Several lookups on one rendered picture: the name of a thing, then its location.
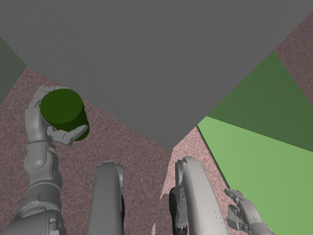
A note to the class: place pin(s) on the right robot foot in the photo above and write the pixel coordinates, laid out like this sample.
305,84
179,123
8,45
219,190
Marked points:
173,211

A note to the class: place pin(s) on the left robot hand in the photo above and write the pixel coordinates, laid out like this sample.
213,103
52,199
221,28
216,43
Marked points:
38,129

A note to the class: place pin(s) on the cup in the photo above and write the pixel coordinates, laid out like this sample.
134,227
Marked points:
64,109

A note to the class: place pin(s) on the right robot arm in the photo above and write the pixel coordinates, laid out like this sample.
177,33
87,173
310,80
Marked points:
259,228

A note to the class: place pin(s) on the left robot arm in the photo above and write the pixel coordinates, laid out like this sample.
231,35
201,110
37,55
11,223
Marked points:
40,212

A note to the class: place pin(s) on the right robot hand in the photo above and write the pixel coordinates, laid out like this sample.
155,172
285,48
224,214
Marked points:
239,218

